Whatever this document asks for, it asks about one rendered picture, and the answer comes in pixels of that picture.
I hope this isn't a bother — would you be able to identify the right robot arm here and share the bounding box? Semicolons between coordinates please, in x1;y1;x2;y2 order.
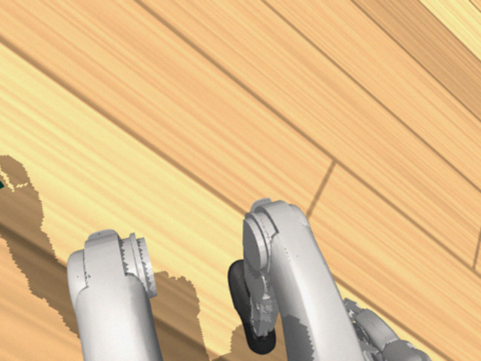
382;340;431;361

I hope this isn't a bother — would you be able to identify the right robot hand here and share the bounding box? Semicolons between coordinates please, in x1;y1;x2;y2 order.
343;298;400;361

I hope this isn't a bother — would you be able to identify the right robot foot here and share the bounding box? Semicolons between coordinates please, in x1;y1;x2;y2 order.
228;259;276;355

